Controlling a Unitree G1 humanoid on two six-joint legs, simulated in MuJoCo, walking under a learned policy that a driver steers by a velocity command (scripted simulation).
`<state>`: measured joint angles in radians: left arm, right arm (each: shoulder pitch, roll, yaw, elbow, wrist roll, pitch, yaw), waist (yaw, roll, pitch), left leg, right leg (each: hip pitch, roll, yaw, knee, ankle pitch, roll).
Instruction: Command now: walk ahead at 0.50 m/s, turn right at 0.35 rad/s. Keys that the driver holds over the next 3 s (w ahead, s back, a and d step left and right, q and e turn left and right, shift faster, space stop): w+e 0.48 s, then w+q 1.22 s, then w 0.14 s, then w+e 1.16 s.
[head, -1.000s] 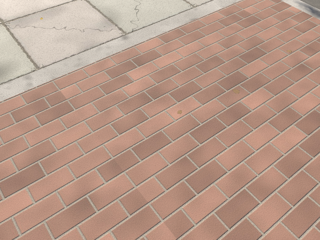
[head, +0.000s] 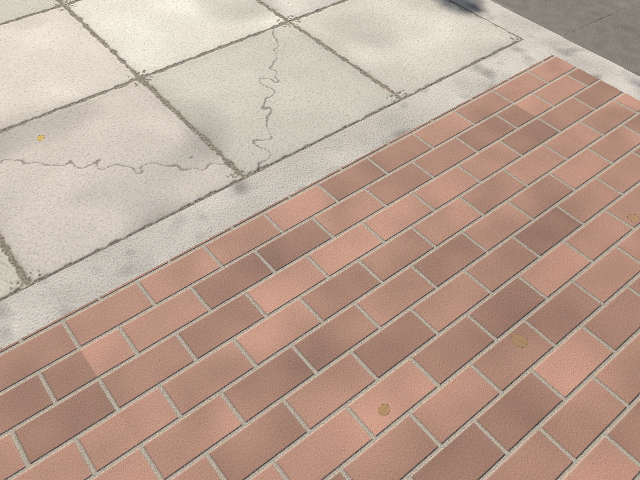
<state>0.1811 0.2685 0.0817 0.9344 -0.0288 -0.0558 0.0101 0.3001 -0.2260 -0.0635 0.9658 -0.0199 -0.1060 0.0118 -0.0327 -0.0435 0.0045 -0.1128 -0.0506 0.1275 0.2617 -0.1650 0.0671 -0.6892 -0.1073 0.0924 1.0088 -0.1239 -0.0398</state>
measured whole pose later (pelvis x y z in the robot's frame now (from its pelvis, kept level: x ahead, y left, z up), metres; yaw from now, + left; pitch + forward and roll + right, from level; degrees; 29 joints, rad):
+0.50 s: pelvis +0.28 -0.09 -0.01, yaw -17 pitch +2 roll +0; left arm 0.27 0.25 0.08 0.82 -0.01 -0.06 -0.02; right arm 0.12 -0.28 -0.07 0.82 0.00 -0.12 -0.01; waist 0.02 0.02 0.04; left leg -0.57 0.10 -0.06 1.09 -0.32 -0.01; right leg -0.26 0.11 0.03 0.39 -0.16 -0.11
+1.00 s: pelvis +0.59 -0.09 -0.01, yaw -8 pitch +2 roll +0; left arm 0.21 0.28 0.05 0.78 0.01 -0.11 0.00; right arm 0.25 -0.28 -0.06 0.79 0.01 -0.07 0.04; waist -0.02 -0.01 0.04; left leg -0.32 -0.11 -0.02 0.43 -0.14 0.10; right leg -0.48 -0.04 0.06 1.13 -0.35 -0.01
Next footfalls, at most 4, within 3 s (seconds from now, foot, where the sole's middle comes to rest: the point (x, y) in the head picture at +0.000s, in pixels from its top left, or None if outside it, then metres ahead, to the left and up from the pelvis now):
0.30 right None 0.32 -0.16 -0.78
0.84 left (336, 404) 0.68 -0.04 -0.78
1.32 right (419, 309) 0.93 -0.27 -0.78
1.84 left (287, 247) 1.15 0.07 -0.78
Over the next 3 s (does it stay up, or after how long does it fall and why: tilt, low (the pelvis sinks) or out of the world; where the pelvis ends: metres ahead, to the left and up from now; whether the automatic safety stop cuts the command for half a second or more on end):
stays up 1.68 0.04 -0.01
